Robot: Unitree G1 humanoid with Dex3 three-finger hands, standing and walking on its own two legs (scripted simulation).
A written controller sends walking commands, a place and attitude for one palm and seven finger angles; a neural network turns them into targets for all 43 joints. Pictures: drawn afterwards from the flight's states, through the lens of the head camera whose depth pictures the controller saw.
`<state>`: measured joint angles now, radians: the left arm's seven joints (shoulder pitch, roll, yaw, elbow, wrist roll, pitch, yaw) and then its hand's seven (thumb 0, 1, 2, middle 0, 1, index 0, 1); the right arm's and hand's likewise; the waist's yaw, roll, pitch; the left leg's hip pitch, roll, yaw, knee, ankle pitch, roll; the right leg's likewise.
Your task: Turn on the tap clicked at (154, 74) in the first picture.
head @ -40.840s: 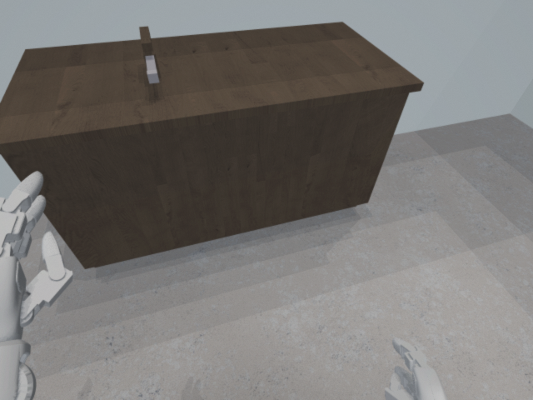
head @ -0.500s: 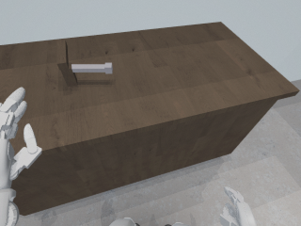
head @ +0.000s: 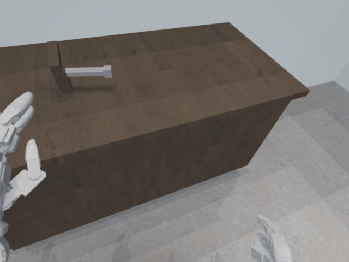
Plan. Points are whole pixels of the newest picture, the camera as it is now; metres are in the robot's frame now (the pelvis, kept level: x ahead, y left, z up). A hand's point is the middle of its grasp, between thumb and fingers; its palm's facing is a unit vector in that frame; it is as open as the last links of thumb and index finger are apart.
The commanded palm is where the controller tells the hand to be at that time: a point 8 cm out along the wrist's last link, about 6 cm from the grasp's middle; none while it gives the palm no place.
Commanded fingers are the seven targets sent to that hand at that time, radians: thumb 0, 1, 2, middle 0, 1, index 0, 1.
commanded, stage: step back with the hand held close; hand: left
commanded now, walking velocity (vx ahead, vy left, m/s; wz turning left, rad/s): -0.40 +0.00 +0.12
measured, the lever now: (107, 71) +0.65 +0.26 +0.05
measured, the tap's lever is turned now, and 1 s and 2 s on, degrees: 76 76 76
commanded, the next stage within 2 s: stop stepping back and stand still in 0.06 s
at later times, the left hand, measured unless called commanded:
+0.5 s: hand out of the picture +0.06 +0.22 +0.17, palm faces +0.46 -0.82 -0.35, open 7.4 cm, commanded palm +0.00 +0.24 +0.19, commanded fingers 0.00 0.90 0.90 -0.20 -0.30 -0.20 -0.30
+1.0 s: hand out of the picture +0.00 +0.21 +0.14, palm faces +0.48 -0.81 -0.33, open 7.4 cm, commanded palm -0.07 +0.25 +0.19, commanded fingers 0.00 0.90 0.90 -0.20 -0.30 -0.20 -0.30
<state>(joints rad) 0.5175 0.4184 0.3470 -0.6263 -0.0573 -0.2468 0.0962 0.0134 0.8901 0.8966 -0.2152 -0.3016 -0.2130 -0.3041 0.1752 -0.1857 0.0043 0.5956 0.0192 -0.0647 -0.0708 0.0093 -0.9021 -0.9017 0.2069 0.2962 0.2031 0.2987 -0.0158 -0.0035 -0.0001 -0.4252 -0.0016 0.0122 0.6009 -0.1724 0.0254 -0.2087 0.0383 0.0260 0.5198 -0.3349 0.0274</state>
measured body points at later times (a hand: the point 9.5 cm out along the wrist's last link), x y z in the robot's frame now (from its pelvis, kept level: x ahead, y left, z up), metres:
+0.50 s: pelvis -0.15 -0.04 +0.01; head -0.16 -0.05 +0.46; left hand +0.03 +0.26 +0.19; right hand +0.02 -0.28 -0.08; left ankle -0.18 +0.11 -0.64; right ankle -0.06 -0.13 -0.73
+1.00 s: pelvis -0.20 -0.04 -0.01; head -0.19 -0.05 +0.44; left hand -0.03 +0.25 +0.16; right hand -0.03 -0.26 -0.12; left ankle -0.22 +0.08 -0.69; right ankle -0.10 -0.14 -0.73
